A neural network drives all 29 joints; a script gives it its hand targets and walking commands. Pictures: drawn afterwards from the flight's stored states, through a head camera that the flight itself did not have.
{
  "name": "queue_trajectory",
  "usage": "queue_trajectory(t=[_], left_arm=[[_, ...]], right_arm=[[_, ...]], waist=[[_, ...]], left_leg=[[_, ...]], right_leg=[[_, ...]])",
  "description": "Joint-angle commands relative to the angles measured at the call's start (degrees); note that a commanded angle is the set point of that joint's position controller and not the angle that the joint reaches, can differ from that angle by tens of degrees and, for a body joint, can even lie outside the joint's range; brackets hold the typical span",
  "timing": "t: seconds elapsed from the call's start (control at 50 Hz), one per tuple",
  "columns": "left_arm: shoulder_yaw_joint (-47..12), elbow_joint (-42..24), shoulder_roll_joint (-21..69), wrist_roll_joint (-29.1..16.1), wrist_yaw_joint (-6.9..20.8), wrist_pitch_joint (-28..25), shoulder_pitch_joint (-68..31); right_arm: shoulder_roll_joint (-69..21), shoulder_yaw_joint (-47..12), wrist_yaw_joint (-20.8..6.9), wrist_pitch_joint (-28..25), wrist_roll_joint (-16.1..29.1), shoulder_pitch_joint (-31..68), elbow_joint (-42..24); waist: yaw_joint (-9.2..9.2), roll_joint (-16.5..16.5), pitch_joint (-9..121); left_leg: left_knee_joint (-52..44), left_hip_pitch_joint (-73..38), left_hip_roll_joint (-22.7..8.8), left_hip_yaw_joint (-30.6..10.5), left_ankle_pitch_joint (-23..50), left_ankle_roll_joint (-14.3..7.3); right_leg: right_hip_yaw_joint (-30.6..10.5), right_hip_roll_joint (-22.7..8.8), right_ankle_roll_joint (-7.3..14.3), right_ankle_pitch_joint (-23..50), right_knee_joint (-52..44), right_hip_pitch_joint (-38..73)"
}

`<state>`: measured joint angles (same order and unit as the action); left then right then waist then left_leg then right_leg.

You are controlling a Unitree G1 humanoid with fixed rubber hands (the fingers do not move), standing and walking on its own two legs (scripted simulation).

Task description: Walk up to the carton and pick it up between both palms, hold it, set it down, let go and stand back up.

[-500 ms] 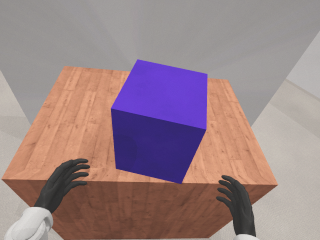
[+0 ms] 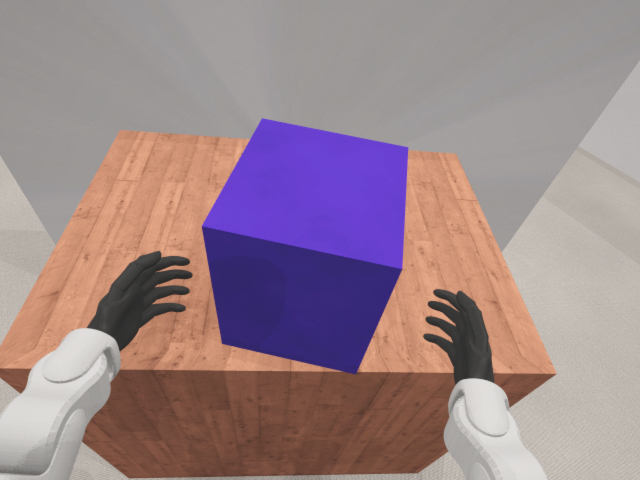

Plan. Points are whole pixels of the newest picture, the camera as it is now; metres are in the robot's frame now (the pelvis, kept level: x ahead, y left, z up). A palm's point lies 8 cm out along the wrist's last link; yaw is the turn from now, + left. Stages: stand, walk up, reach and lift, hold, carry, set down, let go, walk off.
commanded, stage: reach and lift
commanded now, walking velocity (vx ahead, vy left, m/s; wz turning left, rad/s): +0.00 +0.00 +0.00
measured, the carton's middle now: (310, 250) +0.41 +0.03 +0.06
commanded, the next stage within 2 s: none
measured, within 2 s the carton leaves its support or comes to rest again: neither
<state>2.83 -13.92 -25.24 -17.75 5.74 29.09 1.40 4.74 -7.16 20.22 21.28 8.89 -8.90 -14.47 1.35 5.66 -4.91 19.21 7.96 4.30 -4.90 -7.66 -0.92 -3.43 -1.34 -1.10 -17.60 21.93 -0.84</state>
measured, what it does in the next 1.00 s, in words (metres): stands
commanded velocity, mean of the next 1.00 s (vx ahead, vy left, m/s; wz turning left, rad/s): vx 0.00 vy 0.00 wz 0.00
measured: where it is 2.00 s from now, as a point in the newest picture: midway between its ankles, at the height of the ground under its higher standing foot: outside the picture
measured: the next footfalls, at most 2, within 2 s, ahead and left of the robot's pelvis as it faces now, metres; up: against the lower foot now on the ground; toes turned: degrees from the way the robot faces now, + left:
none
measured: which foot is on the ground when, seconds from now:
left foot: down 0.00-1.00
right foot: down 0.00-1.00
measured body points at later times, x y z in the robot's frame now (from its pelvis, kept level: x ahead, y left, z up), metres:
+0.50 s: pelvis -0.02 +0.01 +0.00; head -0.02 +0.04 +0.45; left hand +0.32 +0.25 +0.14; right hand +0.31 -0.13 +0.15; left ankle +0.03 +0.11 -0.74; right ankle -0.06 -0.13 -0.74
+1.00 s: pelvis -0.02 +0.01 +0.00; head -0.01 +0.05 +0.45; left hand +0.40 +0.24 +0.19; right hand +0.38 -0.14 +0.18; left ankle +0.03 +0.11 -0.74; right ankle -0.06 -0.13 -0.74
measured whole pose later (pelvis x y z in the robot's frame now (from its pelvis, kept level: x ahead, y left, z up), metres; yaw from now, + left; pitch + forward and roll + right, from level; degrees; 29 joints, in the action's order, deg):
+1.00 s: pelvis -0.02 +0.01 +0.00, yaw +0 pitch -3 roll +0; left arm 5.2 18.3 -27.9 -18.0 3.4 36.8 -42.8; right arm 4.7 2.8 20.8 30.7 12.8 37.4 13.9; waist -2.0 5.7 -4.5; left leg 21.2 10.4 3.8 -4.8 -7.1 -0.9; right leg -3.4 -0.8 -1.3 -15.8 21.3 -2.1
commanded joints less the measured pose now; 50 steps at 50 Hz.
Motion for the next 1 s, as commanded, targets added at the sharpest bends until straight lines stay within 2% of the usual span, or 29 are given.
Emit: queue_trajectory(t=[0.0,0.12,0.32,0.44,0.52,0.62,0.72,0.88,0.98], left_arm=[[12.24,-16.21,-10.27,0.57,-0.37,-1.90,-18.88],[10.97,-13.92,-11.05,-0.42,-0.08,-0.49,-26.51],[10.83,-1.79,-11.85,0.76,-1.01,4.73,-43.62],[8.40,5.73,-12.39,0.32,-1.68,4.64,-54.14],[6.27,8.95,-13.18,-0.76,-2.15,3.71,-61.00],[3.72,11.16,-13.83,-2.24,-2.67,2.86,-68.16],[2.21,15.35,-13.90,-2.51,-2.61,3.22,-72.73],[2.67,20.69,-14.74,-0.13,-2.14,4.42,-77.93],[2.75,24.07,-15.55,0.64,-2.28,5.00,-82.39]], right_arm=[[4.05,2.52,0.81,-3.14,9.04,15.47,-19.63],[3.98,4.87,1.07,-0.48,9.06,21.41,-13.81],[5.73,9.82,1.13,5.21,9.43,39.17,-2.24],[6.16,10.65,0.87,6.83,10.76,48.63,5.20],[6.88,12.46,0.93,6.79,10.68,55.29,8.54],[8.48,15.01,1.16,6.03,10.20,62.40,11.20],[10.12,15.59,1.14,5.93,10.81,67.04,15.88],[13.19,14.73,0.62,5.72,12.87,72.82,21.92],[14.55,14.93,0.63,5.23,13.26,78.65,22.42]], waist=[[1.49,-10.87,22.19],[-1.14,-11.79,21.68],[-3.69,-13.02,20.05],[-5.56,-13.35,21.57],[-7.30,-13.87,24.59],[-9.45,-14.90,29.75],[-10.75,-15.47,32.87],[-10.65,-16.92,36.57],[-10.23,-16.91,38.02]], left_leg=[[1.93,-19.94,-5.22,8.91,24.96,3.01],[1.49,-20.04,-5.74,8.21,21.93,3.26],[-1.62,-15.44,-6.97,7.97,7.38,1.94],[-1.72,-14.46,-7.40,6.78,3.43,1.61],[-0.85,-15.53,-7.63,5.90,4.55,2.10],[1.27,-18.91,-7.87,5.12,9.35,3.39],[3.11,-21.52,-7.95,4.60,14.70,4.41],[5.35,-24.41,-7.76,4.12,23.34,5.98],[6.08,-23.74,-7.22,4.38,24.31,6.14]], right_leg=[[0.87,-0.26,-2.08,36.59,-5.40,-4.19],[1.14,-0.05,-1.37,32.52,-6.39,-5.03],[1.29,0.25,0.77,16.68,-7.89,-6.67],[1.55,0.52,1.67,12.32,-7.83,-7.89],[2.12,0.85,1.79,12.49,-7.59,-8.80],[2.98,1.34,1.48,14.68,-7.43,-10.11],[3.77,1.76,1.05,17.41,-7.54,-10.89],[5.12,2.74,0.39,21.62,-7.42,-10.88],[5.60,3.16,-0.16,22.86,-6.96,-10.85]])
